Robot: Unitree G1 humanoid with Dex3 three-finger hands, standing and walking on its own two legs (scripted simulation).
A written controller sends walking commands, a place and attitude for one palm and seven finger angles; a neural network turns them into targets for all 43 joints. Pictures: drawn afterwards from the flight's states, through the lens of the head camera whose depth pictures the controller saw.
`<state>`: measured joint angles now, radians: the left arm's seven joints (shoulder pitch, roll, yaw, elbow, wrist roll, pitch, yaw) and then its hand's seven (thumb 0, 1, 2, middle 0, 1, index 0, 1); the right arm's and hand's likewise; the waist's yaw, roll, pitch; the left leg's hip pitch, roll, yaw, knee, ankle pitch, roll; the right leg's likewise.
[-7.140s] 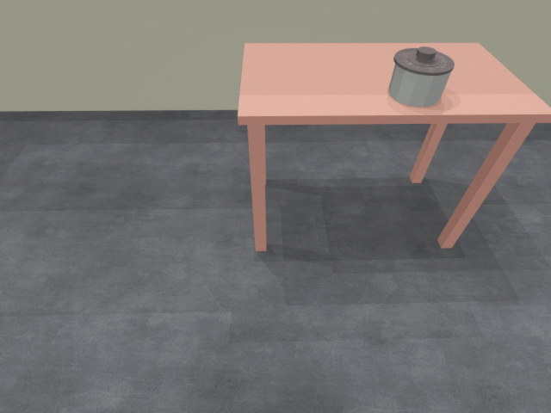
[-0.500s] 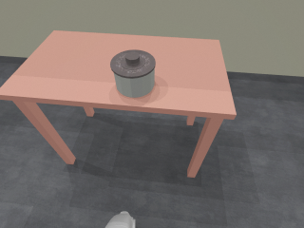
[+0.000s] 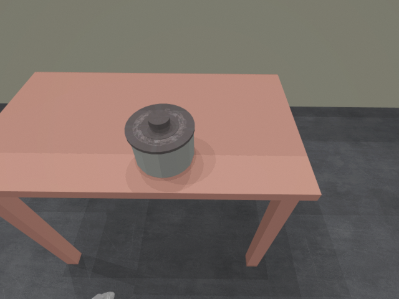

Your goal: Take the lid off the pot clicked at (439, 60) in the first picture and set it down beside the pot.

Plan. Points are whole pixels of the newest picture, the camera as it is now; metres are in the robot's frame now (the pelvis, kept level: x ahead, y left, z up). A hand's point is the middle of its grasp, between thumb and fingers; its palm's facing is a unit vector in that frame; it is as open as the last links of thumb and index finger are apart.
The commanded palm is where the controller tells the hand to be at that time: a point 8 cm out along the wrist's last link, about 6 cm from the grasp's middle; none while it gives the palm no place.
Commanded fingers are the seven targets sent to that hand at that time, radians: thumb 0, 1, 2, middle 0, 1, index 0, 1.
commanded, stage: come to a stop and stand still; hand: left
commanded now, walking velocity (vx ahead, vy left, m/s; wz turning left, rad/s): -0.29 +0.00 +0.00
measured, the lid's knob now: (159, 119) +0.49 +0.12 +0.08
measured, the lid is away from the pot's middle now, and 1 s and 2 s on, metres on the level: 0.00 0.00 0.00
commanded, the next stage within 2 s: look again from close up in 0.82 s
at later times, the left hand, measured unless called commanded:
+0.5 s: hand out of the picture +0.01 +0.25 -0.17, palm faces +0.00 -0.97 -0.25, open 7.3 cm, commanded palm none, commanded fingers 0.00 0.90 0.90 -0.20 -0.30 -0.20 -0.30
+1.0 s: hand out of the picture -0.02 +0.21 -0.16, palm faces -0.03 -0.98 -0.20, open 7.3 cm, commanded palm none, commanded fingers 0.00 0.90 0.90 -0.20 -0.30 -0.20 -0.30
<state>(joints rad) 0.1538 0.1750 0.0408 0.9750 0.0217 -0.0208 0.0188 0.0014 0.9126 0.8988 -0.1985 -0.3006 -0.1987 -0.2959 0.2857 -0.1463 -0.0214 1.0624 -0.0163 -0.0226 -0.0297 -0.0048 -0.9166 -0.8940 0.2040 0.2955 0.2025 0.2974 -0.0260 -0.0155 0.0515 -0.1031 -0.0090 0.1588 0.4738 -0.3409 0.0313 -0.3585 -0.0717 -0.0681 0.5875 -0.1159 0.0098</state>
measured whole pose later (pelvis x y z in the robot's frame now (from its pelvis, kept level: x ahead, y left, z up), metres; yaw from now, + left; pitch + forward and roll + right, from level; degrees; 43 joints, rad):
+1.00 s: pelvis -0.04 +0.03 +0.00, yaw -2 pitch -1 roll +1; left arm 0.31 0.15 -0.01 1.04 0.01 0.00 0.03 0.02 0.94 0.90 -0.21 -0.30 -0.21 -0.30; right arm 0.32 -0.15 0.02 1.05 -0.01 -0.01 -0.03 0.01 -0.90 -0.89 0.20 0.30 0.20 0.30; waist -0.01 0.01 0.02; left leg -0.18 -0.01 0.09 0.47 -0.28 0.03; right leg -0.18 0.05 -0.05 0.48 -0.29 -0.08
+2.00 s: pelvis -0.04 +0.03 +0.01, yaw -1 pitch -1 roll +1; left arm 0.37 0.18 -0.03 0.48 -0.03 -0.06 0.13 0.04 0.95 0.90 -0.34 -0.45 -0.34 -0.44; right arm 0.27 -0.28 -0.01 0.88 0.04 -0.18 -0.04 0.02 -0.92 -0.89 0.20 0.30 0.20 0.30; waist -0.02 0.08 -0.01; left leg -0.16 -0.03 0.03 0.44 -0.25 0.02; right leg -0.17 0.04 -0.08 0.46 -0.28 -0.08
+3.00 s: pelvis -0.05 +0.08 +0.01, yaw -1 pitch -4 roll -1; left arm 0.69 0.28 0.12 -0.30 -0.01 -0.09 0.10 0.02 0.90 0.90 -1.30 -1.50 -1.30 -1.50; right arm 0.22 -0.21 0.00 0.59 0.01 -0.14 -0.03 0.01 -0.90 -0.89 0.21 0.30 0.20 0.30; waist 0.05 0.03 0.02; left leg -0.13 -0.06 0.05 0.45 -0.26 0.08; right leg -0.12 0.01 -0.06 0.44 -0.26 -0.01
